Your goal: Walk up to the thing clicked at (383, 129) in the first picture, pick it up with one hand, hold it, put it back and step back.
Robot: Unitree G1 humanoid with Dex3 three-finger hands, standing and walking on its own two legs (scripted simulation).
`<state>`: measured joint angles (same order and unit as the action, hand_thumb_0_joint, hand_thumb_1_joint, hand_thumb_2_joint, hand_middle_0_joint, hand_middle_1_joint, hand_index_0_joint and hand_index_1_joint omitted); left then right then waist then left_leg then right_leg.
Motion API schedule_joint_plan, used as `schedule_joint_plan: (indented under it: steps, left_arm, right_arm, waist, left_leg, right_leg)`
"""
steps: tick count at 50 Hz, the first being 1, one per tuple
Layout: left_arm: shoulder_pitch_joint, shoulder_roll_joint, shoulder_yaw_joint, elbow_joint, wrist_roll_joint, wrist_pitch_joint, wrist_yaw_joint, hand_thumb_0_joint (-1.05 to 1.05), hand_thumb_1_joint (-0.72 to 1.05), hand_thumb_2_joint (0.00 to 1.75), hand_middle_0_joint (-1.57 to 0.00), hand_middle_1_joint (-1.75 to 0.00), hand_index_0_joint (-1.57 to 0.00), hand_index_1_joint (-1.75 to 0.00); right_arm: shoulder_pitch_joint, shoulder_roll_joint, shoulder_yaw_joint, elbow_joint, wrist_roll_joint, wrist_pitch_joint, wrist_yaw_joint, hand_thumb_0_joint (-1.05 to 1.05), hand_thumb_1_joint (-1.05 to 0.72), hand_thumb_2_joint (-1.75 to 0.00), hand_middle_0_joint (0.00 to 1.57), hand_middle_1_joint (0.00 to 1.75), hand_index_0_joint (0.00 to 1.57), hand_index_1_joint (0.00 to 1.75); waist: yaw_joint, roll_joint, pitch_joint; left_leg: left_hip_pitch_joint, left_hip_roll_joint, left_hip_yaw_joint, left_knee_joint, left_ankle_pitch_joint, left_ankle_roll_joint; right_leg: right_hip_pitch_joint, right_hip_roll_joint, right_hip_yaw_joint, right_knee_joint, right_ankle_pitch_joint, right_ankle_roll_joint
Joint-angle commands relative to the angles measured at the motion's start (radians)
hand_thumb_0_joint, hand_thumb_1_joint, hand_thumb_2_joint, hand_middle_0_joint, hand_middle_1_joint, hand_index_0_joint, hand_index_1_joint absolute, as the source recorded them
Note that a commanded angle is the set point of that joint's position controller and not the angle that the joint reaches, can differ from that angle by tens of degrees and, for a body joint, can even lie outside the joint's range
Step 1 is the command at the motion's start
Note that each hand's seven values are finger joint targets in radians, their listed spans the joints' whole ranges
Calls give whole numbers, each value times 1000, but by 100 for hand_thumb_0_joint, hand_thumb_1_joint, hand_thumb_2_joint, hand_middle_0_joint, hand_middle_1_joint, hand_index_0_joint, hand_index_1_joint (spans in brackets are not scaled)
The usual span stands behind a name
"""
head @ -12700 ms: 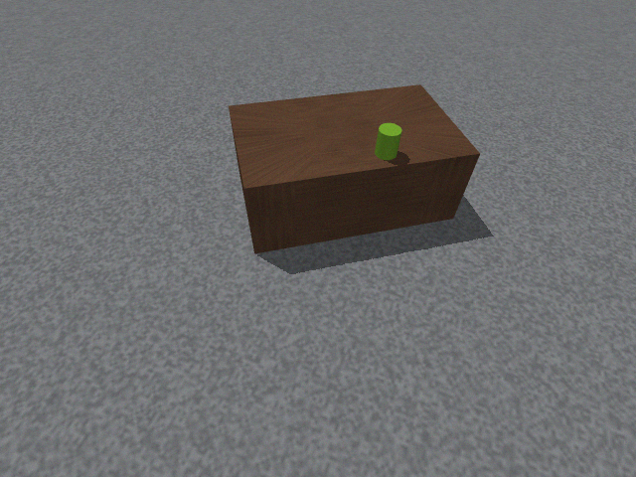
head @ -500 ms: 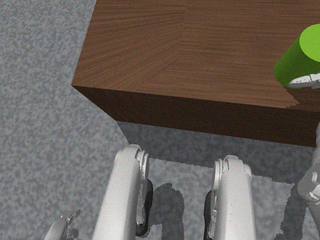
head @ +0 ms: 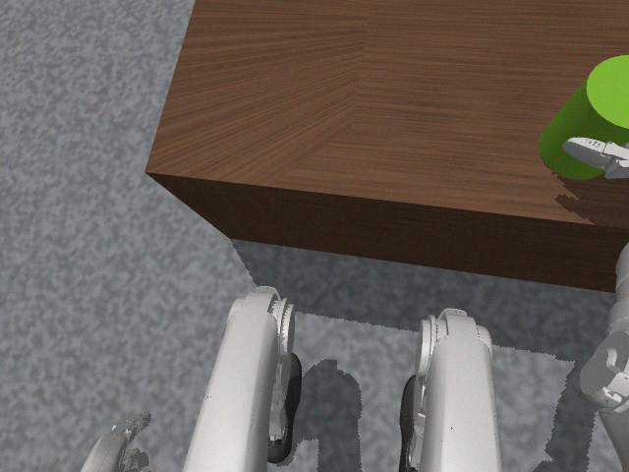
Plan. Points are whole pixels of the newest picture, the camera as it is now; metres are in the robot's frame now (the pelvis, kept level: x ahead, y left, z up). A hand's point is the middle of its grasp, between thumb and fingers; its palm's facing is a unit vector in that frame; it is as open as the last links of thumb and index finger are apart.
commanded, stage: settle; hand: right
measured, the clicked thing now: (601, 123) +0.52 -0.26 -0.01
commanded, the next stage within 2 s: lift in 1.32 s
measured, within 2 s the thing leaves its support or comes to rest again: leaves its support in 0.28 s
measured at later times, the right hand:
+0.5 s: hand out of the picture +0.51 -0.28 +0.06, palm faces +0.31 +0.95 -0.03, open 11.6 cm
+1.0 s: hand out of the picture +0.51 -0.27 +0.11, palm faces +0.30 +0.95 -0.03, open 11.6 cm
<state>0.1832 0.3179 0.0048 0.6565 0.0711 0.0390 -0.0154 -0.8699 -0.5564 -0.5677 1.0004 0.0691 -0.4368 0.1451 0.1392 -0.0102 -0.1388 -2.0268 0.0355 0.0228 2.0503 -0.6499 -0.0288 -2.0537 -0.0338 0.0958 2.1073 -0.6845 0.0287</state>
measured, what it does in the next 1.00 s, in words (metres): rises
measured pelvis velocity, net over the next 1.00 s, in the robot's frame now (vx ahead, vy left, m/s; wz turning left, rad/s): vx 0.02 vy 0.00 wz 0.00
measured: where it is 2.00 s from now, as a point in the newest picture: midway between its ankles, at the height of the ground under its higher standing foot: (345, 438)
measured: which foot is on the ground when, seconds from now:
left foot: down 0.00-1.00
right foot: down 0.00-1.00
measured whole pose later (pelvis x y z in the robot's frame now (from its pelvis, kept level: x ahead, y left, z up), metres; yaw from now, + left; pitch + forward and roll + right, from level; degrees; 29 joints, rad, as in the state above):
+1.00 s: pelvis +0.02 +0.00 +0.09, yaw +0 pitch +35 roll +4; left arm 0.19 0.29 0.02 0.64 0.05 0.02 0.00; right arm -0.77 -0.48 -0.53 0.89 0.09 -0.39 0.12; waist 0.12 -0.01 -0.17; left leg -1.74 0.03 0.03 1.76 -0.63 -0.03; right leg -1.77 -0.05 0.07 1.83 -0.67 0.02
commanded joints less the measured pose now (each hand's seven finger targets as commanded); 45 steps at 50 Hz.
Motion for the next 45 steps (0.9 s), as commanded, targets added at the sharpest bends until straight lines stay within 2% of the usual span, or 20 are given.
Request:
schedule_joint_plan:
  steps: [1,2,4,7,9,11,13,15,17,19,20,25,27,28,30,34,36,38,41,45]
  left_arm:
    - [169,214,83,-30,-1,-11,14,0,91,89,-20,-30,-20,-29]
    - [170,217,84,-31,-1,-13,13,0,91,88,-20,-30,-20,-29]
    - [176,220,86,-33,-4,-10,14,0,91,89,-20,-29,-20,-29]
    - [171,208,87,-36,-3,-10,13,0,89,90,-21,-30,-21,-31]
    - [175,205,91,-40,-6,-10,16,0,89,90,-21,-30,-21,-30]
    - [166,203,88,-52,-7,-9,15,0,89,90,-21,-30,-21,-30]
    - [180,218,104,-42,-10,-8,19,0,89,90,-21,-30,-21,-30]
    - [171,213,101,-37,-11,-9,21,0,90,90,-21,-30,-21,-30]
    - [166,211,100,-43,-14,-7,27,0,89,90,-21,-30,-21,-30]
    - [163,195,98,-58,-16,-6,28,0,89,90,-20,-30,-20,-30]
    - [159,194,98,-50,-17,-8,29,0,89,90,-20,-30,-20,-30]
    - [159,186,97,-51,-22,-16,35,0,89,90,-21,-30,-20,-30]
    - [159,182,96,-60,-27,-18,36,0,89,90,-21,-30,-20,-30]
    - [162,183,95,-59,-25,-20,36,0,89,90,-21,-30,-20,-30]
    - [155,176,87,-64,-27,-24,32,0,89,90,-21,-30,-21,-30]
    - [163,190,101,-72,-26,-27,34,0,89,90,-20,-30,-20,-30]
    - [146,155,73,-85,-26,-32,29,0,89,90,-20,-30,-20,-30]
    - [152,164,82,-74,-24,-35,32,0,89,90,-20,-30,-20,-30]
    - [168,183,99,-71,-24,-37,36,0,89,90,-20,-30,-20,-30]
    - [164,172,95,-63,-19,-41,36,0,89,90,-20,-30,-20,-30]
  right_arm:
    - [-253,-216,-5,-158,20,-63,11,0,-10,-89,119,109,120,109]
    - [-264,-210,-8,-184,25,-63,15,0,-12,-89,120,109,120,109]
    - [-288,-272,-43,-241,24,-70,11,0,-12,-94,123,114,124,114]
    - [-224,-222,-23,-206,26,-63,20,0,-12,-112,121,127,125,127]
    - [-315,-281,-38,-326,27,-73,19,0,-14,-120,121,132,126,132]
    - [-274,-259,-35,-299,27,-55,19,0,-15,-122,123,134,128,134]
    - [-331,-265,-40,-352,33,-52,8,0,-15,-122,124,135,128,135]
    - [-298,-240,-32,-324,40,-43,1,0,-12,-120,124,134,128,134]
    - [-331,-290,-50,-387,36,-44,-13,0,-9,-120,123,134,128,134]
    - [-327,-286,-40,-402,26,-34,-26,0,-6,-118,123,132,127,133]
    - [-261,-219,-9,-321,28,-19,-23,0,-5,-117,122,132,127,132]
    - [-242,-185,18,-283,27,2,-21,0,-2,-117,121,132,126,132]
    - [-244,-226,-8,-291,26,3,-26,0,1,-115,120,130,126,130]
    - [-235,-200,8,-266,26,5,-19,0,2,-115,121,131,126,131]
    - [-216,-190,9,-257,37,3,-10,0,2,-115,119,130,125,130]
    - [-280,-244,-18,-351,42,-16,-12,0,1,-114,119,129,124,129]
    - [-254,-203,2,-329,44,-16,-5,0,-1,-115,118,129,123,129]
    - [-232,-173,15,-290,45,-19,-5,0,-2,-115,117,129,122,129]
    - [-286,-227,-2,-364,41,-35,-18,0,-2,-116,117,129,122,129]
    - [-264,-184,18,-354,42,-36,-31,0,-5,-120,117,132,122,132]
  waist:
    - [2,-153,-644]
    - [5,-148,-653]
    - [-15,-173,-703]
    - [1,-114,-684]
    - [-11,-122,-748]
    - [-22,-148,-763]
    - [-18,-175,-773]
    - [-16,-165,-717]
    - [-33,-175,-747]
    - [-30,-149,-753]
    - [-17,-134,-708]
    - [-11,-125,-632]
    - [-23,-114,-636]
    - [-10,-104,-631]
    - [-19,-120,-607]
    - [-33,-135,-675]
    - [-30,-155,-695]
    - [-14,-131,-660]
    - [-25,-152,-697]
    - [-27,-171,-666]
  left_leg:
    - [375,-27,49,-211,171,64]
    - [377,-26,49,-211,183,63]
    - [395,-25,44,-209,193,65]
    - [455,-27,38,-226,223,56]
    - [509,-25,24,-242,247,52]
    - [512,-26,27,-246,245,55]
    - [490,-28,33,-248,235,60]
    - [458,-30,38,-261,220,62]
    - [493,-29,27,-283,216,61]
    - [548,-31,20,-320,201,56]
    - [532,-31,28,-320,198,56]
    - [509,-33,31,-368,170,61]
    - [539,-32,27,-384,180,60]
    - [534,-33,32,-385,185,60]
    - [528,-32,33,-391,194,63]
    - [576,-33,25,-422,210,65]
    - [602,-31,25,-429,238,63]
    - [588,-34,28,-438,235,62]
    - [621,-34,19,-461,226,62]
    - [615,-36,22,-476,244,64]
  right_leg:
    - [442,9,-48,-254,171,-47]
    - [452,8,-45,-254,186,-46]
    - [476,8,-46,-259,204,-44]
    - [427,7,-54,-239,215,-52]
    - [443,6,-65,-234,226,-56]
    - [485,7,-62,-256,242,-48]
    - [530,4,-51,-281,243,-43]
    - [538,3,-49,-295,232,-42]
    - [553,4,-57,-311,218,-45]
    - [543,4,-65,-332,186,-51]
    - [542,4,-58,-344,187,-49]
    - [544,4,-50,-395,159,-51]
    - [557,3,-48,-406,171,-53]
    - [560,3,-43,-410,181,-52]
    - [577,2,-41,-426,198,-49]
    - [645,0,-45,-450,217,-52]
    - [668,3,-45,-457,250,-49]
    - [670,1,-42,-461,242,-50]
    - [699,-1,-46,-484,225,-51]
    - [727,-2,-44,-505,254,-48]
